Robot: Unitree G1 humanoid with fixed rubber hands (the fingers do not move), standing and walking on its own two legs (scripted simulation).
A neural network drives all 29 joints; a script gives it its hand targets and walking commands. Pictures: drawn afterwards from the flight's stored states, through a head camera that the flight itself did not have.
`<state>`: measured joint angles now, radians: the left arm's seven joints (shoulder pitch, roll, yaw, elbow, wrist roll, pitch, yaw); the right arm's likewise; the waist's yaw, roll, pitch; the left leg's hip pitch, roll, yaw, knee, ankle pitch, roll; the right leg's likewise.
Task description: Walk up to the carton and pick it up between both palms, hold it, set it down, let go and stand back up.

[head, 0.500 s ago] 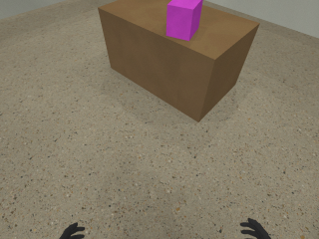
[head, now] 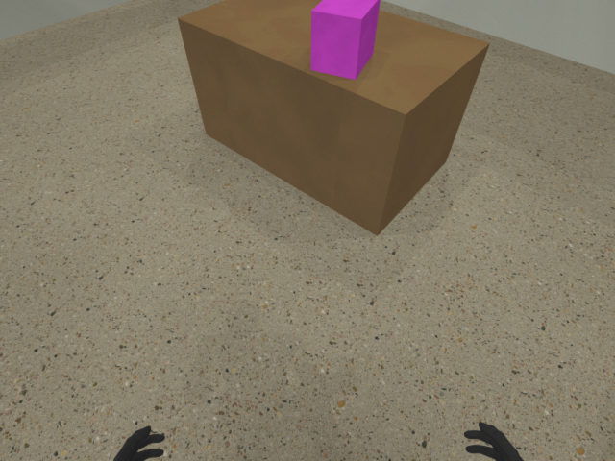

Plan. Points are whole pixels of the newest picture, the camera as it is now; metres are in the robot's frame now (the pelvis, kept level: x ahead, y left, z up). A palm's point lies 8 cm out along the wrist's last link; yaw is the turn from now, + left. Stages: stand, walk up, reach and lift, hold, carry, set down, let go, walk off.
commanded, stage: stand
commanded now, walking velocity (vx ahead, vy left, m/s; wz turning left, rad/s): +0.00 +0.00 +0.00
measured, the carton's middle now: (344, 34) +1.39 -0.17 -0.08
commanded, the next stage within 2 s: none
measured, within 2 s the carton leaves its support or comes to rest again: neither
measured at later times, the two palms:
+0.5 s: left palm out of the picture +0.09 +0.25 -0.10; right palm out of the picture +0.08 -0.26 -0.10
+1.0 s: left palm out of the picture +0.12 +0.25 -0.10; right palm out of the picture +0.07 -0.26 -0.10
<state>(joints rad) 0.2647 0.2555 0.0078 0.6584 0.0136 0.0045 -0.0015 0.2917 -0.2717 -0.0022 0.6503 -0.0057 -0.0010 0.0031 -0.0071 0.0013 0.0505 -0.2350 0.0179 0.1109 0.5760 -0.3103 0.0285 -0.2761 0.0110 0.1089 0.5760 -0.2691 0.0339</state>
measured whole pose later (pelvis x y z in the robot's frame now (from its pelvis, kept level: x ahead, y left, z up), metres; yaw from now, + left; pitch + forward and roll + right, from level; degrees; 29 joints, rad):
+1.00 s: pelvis +0.00 +0.00 +0.00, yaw -2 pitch -1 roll +0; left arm 0.27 0.26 0.00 0.67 0.01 0.00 0.00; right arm 0.32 -0.28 0.01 0.67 0.00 0.00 0.00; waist -0.01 0.00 0.05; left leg -0.23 0.03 0.15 0.57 -0.32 0.03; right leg -0.29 0.03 0.14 0.58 -0.27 0.04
